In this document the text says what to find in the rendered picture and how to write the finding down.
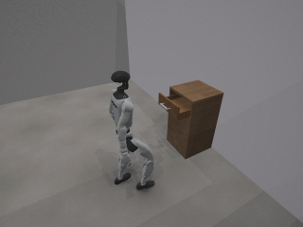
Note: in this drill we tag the right robot upper arm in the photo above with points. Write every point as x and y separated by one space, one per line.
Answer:
127 108

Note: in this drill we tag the left robot upper arm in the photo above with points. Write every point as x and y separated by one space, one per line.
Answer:
110 104

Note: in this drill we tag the right robot forearm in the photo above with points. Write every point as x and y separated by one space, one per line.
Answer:
122 141

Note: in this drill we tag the drawer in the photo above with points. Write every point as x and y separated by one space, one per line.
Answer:
180 108

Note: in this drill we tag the handle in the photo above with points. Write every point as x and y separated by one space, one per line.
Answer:
164 107

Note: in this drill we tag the cabinet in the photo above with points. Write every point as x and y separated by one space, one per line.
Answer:
194 134

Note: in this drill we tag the left robot shin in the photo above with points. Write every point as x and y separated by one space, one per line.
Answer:
120 169

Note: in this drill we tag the robot right hand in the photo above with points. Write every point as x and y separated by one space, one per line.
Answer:
125 159

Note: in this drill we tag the right robot thigh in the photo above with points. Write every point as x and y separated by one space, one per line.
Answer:
141 148

